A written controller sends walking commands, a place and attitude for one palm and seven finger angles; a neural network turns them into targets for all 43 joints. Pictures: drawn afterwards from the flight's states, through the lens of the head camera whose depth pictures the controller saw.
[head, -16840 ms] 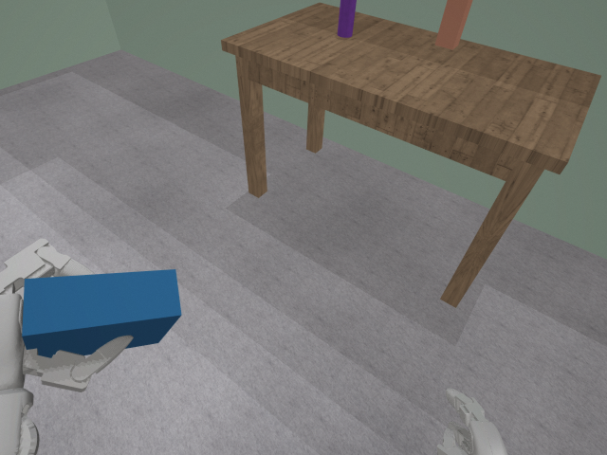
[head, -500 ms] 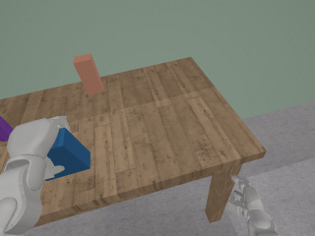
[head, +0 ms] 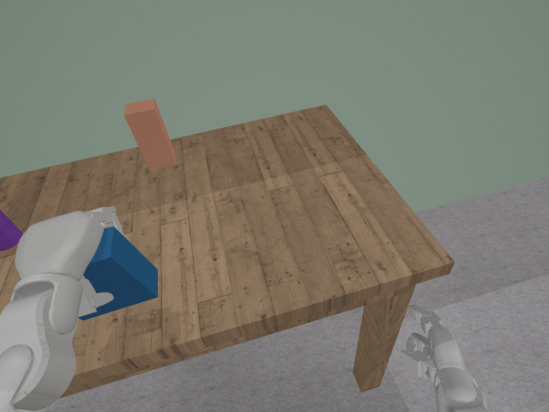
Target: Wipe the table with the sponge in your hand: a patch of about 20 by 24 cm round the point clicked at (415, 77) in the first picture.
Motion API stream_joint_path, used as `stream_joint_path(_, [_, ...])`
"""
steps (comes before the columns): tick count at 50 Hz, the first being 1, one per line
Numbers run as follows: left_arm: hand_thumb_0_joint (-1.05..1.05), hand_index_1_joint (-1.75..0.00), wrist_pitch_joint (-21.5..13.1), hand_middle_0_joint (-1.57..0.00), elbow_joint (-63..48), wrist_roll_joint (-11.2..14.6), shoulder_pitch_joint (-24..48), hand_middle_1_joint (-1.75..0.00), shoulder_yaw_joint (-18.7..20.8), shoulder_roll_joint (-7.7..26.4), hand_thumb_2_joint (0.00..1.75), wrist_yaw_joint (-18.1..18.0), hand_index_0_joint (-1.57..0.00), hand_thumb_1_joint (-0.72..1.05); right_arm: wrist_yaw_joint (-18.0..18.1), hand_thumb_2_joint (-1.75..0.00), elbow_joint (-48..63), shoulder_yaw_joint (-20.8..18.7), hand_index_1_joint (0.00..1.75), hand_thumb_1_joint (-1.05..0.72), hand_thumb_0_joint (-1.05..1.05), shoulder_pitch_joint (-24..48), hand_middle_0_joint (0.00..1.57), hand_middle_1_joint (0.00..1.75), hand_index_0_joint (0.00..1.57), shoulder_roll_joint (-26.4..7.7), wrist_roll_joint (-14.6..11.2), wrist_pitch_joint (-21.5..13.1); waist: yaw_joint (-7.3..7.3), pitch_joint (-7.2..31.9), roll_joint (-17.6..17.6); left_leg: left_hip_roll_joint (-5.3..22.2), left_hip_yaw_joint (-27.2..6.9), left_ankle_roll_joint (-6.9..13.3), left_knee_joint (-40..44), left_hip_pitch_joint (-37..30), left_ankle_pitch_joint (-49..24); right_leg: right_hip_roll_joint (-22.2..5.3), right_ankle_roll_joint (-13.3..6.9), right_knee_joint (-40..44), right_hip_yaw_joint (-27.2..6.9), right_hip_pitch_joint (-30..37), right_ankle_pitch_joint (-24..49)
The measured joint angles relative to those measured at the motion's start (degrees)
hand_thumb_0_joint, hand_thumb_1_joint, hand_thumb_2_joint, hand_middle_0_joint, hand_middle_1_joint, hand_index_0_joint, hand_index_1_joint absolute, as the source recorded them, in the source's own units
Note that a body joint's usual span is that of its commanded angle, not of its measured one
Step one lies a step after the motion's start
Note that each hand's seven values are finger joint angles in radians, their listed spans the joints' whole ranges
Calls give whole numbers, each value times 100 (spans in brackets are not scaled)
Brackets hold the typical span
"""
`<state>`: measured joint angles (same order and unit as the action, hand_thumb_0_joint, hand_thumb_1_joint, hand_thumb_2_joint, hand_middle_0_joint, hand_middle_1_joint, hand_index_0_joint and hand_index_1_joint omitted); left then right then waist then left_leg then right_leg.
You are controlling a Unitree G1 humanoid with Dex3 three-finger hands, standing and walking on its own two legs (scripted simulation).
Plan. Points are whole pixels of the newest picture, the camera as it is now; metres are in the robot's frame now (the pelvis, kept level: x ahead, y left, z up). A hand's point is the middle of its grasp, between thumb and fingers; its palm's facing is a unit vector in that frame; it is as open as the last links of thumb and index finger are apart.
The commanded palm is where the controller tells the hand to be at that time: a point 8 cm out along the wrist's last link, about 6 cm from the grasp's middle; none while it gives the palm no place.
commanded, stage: move the sponge above the wiping area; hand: left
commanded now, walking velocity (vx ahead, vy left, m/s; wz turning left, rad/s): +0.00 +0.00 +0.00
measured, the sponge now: (106, 282) +0.23 +0.29 +0.10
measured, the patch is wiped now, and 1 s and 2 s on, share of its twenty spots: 0.00 0.00 0.00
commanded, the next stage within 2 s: none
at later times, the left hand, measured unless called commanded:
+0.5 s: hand (92, 263) +0.24 +0.31 +0.13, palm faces +0.07 -0.07 -0.99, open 9.2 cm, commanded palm +0.21 +0.29 +0.20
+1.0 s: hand (91, 270) +0.24 +0.32 +0.11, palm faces +0.01 -0.08 -1.00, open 9.2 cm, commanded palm +0.21 +0.30 +0.18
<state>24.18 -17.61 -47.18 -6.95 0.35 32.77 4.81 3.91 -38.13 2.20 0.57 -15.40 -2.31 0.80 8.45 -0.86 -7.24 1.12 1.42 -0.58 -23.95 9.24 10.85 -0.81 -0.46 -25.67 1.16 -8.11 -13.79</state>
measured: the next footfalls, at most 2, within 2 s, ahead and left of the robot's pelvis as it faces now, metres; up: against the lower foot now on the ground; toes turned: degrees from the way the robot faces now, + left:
none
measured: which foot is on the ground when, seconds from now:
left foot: down 0.00-1.00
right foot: down 0.00-1.00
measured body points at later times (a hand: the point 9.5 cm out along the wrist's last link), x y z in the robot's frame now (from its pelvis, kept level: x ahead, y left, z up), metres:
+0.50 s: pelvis +0.00 +0.01 +0.00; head -0.01 -0.04 +0.45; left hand +0.23 +0.31 +0.18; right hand +0.26 -0.18 -0.08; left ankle +0.03 +0.13 -0.74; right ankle +0.01 -0.12 -0.74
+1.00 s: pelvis +0.01 +0.01 +0.00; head +0.01 -0.04 +0.45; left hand +0.23 +0.32 +0.16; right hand +0.27 -0.19 -0.08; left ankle +0.03 +0.13 -0.74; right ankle +0.01 -0.12 -0.74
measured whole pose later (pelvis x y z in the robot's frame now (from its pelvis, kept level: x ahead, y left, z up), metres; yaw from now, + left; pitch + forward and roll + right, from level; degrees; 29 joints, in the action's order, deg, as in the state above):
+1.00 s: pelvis +0.01 +0.01 +0.00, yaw +1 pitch -3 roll +0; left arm 22.4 -9.7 -49.5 -5.9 0.0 31.5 4.2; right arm 4.1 -38.9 1.9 -0.5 -15.4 -2.2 1.0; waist 8.1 -1.1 -6.4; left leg 0.5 0.8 0.0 -23.1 9.2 11.2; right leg -1.3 0.1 -23.5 1.6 -7.2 -13.7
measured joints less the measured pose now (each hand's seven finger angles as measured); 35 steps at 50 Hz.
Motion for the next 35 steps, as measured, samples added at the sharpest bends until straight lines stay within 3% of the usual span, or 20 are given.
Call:
stream_joint_path(13, [0, -140, -30, -82, 334, -163, 254, -140, -246, -149, 105, -5, -82, -42, 23, -90, -51, 36, 30, -90, 1, 3, 20, 30, 20, 56, 5, -12, 7, -17, 11, -67, -20, 47, 82, -10, -72, -63, 43, 68, 17, 20, 54])
stream_joint_path(26, [0, -140, -23, -82, 606, -216, 362, -140, -170, -150, 105, -49, -82, -42, 18, -90, -89, 48, 30, -90, 1, -17, 20, 30, 20, 60, 2, 3, -21, -43, 59, -72, 0, 67, 123, -16, -71, -65, 59, 158, -7, 41, 87])
stream_joint_path(35, [0, -140, -234, -82, 747, -282, 391, -140, -233, -196, 105, -97, -82, -42, 32, -90, -121, 11, 30, -90, 1, -52, 20, 30, 20, 56, 29, -14, -38, -50, 84, -79, 2, 75, 156, -31, -48, -68, 63, 212, -12, 64, 77])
